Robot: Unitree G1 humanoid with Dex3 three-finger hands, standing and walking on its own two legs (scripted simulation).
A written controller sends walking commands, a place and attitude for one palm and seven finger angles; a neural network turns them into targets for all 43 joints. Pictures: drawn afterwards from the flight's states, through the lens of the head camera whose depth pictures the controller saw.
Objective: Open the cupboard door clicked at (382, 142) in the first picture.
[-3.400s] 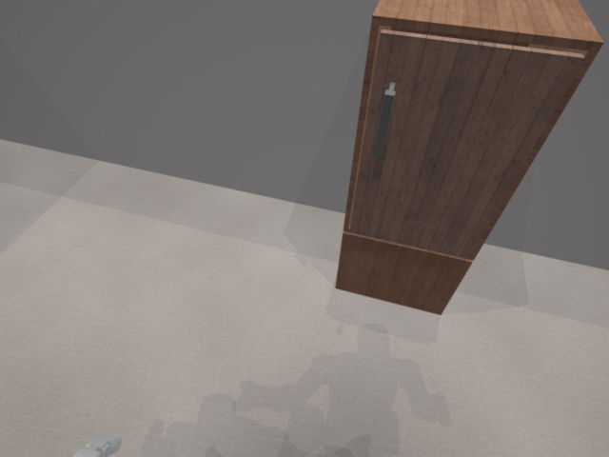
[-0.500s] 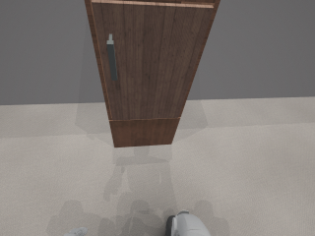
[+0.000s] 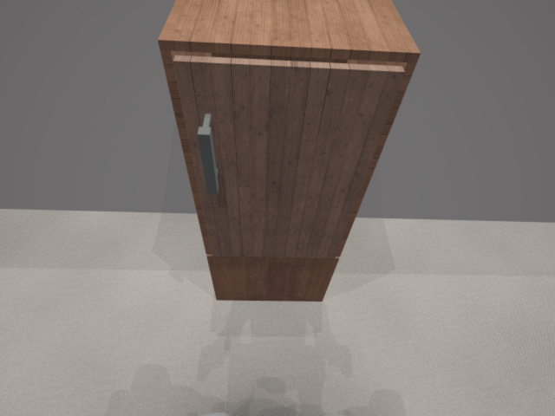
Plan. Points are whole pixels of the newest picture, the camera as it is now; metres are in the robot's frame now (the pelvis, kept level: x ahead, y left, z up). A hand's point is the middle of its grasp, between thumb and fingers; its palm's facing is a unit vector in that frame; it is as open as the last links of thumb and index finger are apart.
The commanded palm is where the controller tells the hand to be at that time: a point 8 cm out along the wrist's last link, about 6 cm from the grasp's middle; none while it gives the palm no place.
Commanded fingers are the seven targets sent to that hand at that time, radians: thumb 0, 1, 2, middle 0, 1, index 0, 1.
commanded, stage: come to a stop and stand still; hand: left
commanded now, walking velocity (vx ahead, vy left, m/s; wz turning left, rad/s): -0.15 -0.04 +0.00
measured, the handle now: (210, 156) +0.54 +0.17 +0.03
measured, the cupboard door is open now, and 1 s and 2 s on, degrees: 0 0 0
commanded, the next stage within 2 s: look again from close up in 0.88 s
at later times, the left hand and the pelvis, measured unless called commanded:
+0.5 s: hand out of the picture -0.04 +0.13 -0.16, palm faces +0.10 -0.97 -0.23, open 7.4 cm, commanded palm none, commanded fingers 0.00 0.90 0.90 -0.20 -0.30 -0.20 -0.30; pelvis -0.04 -0.05 +0.01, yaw +1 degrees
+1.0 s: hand out of the picture -0.04 +0.16 -0.17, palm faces +0.02 -0.98 -0.19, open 7.4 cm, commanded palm none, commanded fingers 0.00 0.90 0.90 -0.20 -0.30 -0.20 -0.30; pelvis -0.05 -0.01 +0.01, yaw +0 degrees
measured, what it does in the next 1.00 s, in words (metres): steps on the spot: right foot, then left foot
